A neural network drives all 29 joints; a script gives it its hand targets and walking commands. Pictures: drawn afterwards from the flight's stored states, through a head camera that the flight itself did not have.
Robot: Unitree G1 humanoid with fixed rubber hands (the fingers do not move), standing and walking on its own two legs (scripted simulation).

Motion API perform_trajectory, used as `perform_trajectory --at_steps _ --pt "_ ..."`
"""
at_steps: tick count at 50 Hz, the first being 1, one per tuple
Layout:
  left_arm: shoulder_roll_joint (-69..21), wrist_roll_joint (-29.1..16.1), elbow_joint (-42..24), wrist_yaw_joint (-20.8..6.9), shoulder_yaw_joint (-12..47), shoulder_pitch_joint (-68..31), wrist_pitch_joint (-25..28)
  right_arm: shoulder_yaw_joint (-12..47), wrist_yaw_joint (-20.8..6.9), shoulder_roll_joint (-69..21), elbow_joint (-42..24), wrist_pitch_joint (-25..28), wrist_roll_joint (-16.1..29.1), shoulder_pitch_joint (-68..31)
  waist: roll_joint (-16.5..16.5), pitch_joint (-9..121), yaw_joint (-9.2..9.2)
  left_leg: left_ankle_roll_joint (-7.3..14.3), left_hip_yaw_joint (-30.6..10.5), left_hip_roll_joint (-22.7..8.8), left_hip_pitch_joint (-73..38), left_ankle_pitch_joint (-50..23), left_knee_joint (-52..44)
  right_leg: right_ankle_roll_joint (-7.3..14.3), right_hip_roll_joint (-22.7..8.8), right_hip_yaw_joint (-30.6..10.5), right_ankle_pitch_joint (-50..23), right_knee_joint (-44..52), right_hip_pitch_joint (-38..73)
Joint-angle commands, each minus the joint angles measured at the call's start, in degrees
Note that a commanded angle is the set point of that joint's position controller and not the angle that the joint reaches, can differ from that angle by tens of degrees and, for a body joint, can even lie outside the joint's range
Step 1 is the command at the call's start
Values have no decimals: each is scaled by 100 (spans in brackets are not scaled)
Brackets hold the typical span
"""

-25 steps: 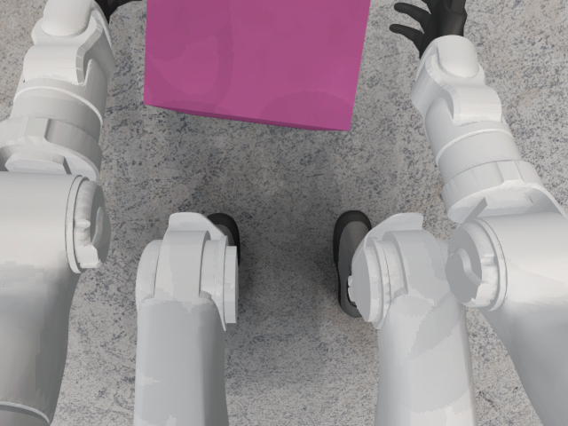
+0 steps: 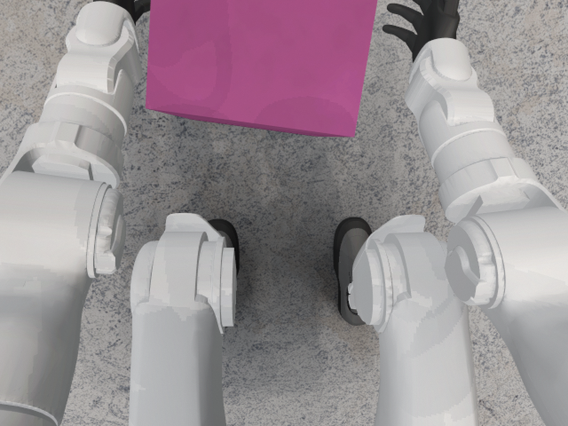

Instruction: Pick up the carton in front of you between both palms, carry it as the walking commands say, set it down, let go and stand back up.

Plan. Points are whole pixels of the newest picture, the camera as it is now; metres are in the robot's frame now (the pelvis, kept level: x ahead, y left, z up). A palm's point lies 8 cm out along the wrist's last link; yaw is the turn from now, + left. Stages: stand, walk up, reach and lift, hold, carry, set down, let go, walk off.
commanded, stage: reach and lift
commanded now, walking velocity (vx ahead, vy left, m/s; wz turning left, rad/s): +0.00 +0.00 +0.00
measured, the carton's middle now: (262, 47) +0.52 +0.06 -0.25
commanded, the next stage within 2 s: none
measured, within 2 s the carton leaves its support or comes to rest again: leaves its support in 0.34 s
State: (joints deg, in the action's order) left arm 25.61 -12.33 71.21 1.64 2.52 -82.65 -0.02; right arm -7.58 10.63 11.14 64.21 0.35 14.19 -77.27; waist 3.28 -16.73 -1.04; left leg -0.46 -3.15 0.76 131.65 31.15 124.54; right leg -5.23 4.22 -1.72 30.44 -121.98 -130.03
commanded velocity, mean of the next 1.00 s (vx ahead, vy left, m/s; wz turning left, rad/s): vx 0.00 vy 0.00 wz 0.00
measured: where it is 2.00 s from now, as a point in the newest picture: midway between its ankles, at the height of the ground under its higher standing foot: (287, 290)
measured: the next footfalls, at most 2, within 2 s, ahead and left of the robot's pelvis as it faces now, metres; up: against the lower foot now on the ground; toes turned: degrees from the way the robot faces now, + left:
none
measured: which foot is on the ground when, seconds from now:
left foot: down 0.00-1.00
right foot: down 0.00-1.00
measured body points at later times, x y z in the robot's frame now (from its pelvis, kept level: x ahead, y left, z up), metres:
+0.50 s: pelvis +0.01 +0.00 -0.01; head +0.34 +0.06 +0.29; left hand +0.54 +0.20 -0.15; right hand +0.53 -0.11 -0.14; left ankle +0.11 +0.12 -0.34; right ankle +0.13 -0.14 -0.34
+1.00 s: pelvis +0.01 -0.01 +0.12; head +0.25 +0.04 +0.49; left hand +0.49 +0.20 +0.05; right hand +0.50 -0.10 +0.05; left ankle +0.11 +0.12 -0.34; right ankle +0.13 -0.14 -0.34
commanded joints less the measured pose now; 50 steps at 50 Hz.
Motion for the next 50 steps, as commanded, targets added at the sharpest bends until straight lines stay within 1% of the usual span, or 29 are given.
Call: perform_trajectory --at_steps 1,3,5,6,7,8,11,14,15,18,22,23,25,27,29,32,33,35,38,42,46,50 --pt "-84 -41 -494 -14 196 -1644 120 67 -8 -371 -510 135 -13 -1057 -748 6066 152 20 162 -52 -3374 -1298 -1259 80 101 627 -1288 669 2884" --pt "-571 -27 -467 -55 334 -1809 125 119 -36 -802 -435 144 -78 -1210 -739 6040 143 34 158 4 -3311 -1230 -1288 90 170 625 -1269 690 2975" --pt "-1171 81 -397 -155 394 -2075 86 4 -85 -1279 -323 125 -312 -1392 -778 6021 57 10 161 67 -3275 -1171 -1262 103 236 627 -1255 693 3006" --pt "-2166 20 -568 -325 684 -2449 34 217 -249 -2150 -452 98 -352 -1800 -791 6036 41 38 148 132 -3256 -1158 -1247 138 303 643 -1250 668 2919" --pt "-3018 30 -586 -507 821 -2824 -13 293 -441 -2895 -452 54 -453 -2212 -766 6001 36 34 167 193 -3208 -1169 -1212 175 350 677 -1250 616 2815" --pt "-3636 148 -563 -675 805 -2952 -83 287 -627 -3434 -527 -16 -605 -2483 -727 5941 51 34 198 246 -3134 -1177 -1167 201 390 702 -1219 562 2747" --pt "-4789 445 -776 -1028 542 -2885 -245 230 -1050 -4514 -774 -271 -903 -2872 -533 5816 177 78 343 407 -2875 -1213 -1074 224 520 780 -1136 464 2640" --pt "-5398 480 -1080 -1213 441 -2856 -342 253 -1251 -5178 -1011 -434 -975 -2842 -358 6087 247 125 403 456 -2883 -1527 -969 227 600 811 -1392 391 2640" --pt "-5547 441 -1225 -1239 475 -2867 -364 302 -1288 -5387 -1132 -469 -940 -2840 -342 6282 267 130 418 465 -3000 -1681 -946 230 625 825 -1514 360 2646" --pt "-6008 292 -1763 -1213 735 -2860 -417 620 -1353 -5935 -1500 -559 -695 -2874 -459 7104 416 79 497 493 -3623 -2319 -908 225 685 841 -1994 283 2847" --pt "-6512 227 -2776 -1085 1054 -2843 -573 1202 -1356 -6493 -2222 -747 -420 -2993 -623 8649 576 -14 597 561 -4813 -2900 -1036 165 739 928 -2193 440 3123" --pt "-6625 247 -2984 -1057 1117 -2772 -641 1348 -1337 -6558 -2456 -802 -387 -3036 -659 9005 587 -32 619 584 -5067 -2965 -1056 154 748 949 -2173 486 3192" --pt "-6895 276 -3360 -1014 1265 -2599 -807 1652 -1298 -6607 -3010 -905 -381 -3171 -746 9595 548 -66 673 637 -5461 -2943 -1132 142 771 982 -2074 594 3349" --pt "-7160 332 -3615 -1005 1354 -2427 -1002 1822 -1273 -6634 -3419 -1031 -468 -3217 -818 9814 454 -88 736 697 -5566 -2627 -1319 161 799 1007 -1826 777 3498" --pt "-7394 471 -3586 -1044 1264 -2195 -1205 1798 -1274 -6692 -3420 -1194 -641 -3042 -844 9465 387 -104 806 731 -5270 -2016 -1595 208 797 974 -1383 1062 3573" --pt "-7662 807 -2962 -1189 867 -1817 -1474 1363 -1344 -6793 -2827 -1436 -1057 -2607 -867 8146 218 -107 794 757 -4446 -866 -2079 299 770 907 -527 1510 3256" --pt "-7711 929 -2740 -1243 695 -1717 -1540 1145 -1374 -6781 -2625 -1499 -1219 -2499 -860 7759 139 -96 771 768 -4235 -585 -2224 322 764 905 -323 1651 3145" --pt "-7754 1169 -2449 -1343 353 -1594 -1629 757 -1430 -6754 -2360 -1589 -1499 -2370 -823 7396 38 -73 745 782 -4067 -344 -2440 346 754 901 -149 1914 3087" --pt "-7777 1491 -2180 -1407 -67 -1470 -1661 489 -1497 -6862 -2181 -1645 -1735 -2269 -728 7326 98 -41 745 799 -4124 -360 -2712 341 750 853 -165 2253 3212" --pt "-7828 1744 -2088 -1442 -332 -1303 -1650 442 -1602 -7058 -2074 -1678 -1868 -2106 -561 7523 211 -19 741 816 -4415 -527 -3066 301 767 793 -279 2664 3536" --pt "-7981 1765 -2287 -1459 -230 -1129 -1660 653 -1686 -7287 -2155 -1703 -1850 -1851 -486 7906 269 -25 722 828 -4924 -806 -3371 259 779 754 -482 3002 3921" --pt "-8217 1608 -2663 -1455 147 -908 -1690 1042 -1745 -7490 -2385 -1734 -1716 -1517 -500 8300 275 -64 704 839 -5522 -1144 -3635 231 790 713 -752 3284 4366"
